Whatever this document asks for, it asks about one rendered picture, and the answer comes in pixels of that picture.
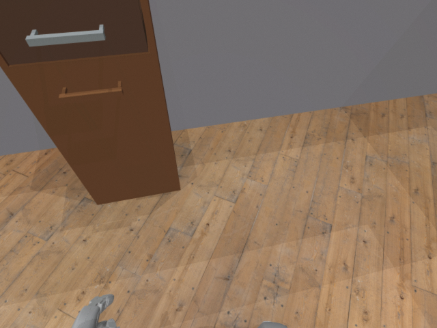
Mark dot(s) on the left robot hand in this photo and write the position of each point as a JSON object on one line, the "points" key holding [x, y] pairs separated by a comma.
{"points": [[89, 315]]}

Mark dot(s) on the drawer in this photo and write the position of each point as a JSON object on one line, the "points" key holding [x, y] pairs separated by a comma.
{"points": [[123, 22]]}

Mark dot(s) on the cabinet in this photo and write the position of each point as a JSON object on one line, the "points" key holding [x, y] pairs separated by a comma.
{"points": [[120, 147]]}

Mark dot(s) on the handle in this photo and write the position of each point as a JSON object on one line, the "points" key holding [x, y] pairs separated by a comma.
{"points": [[65, 38], [89, 95]]}

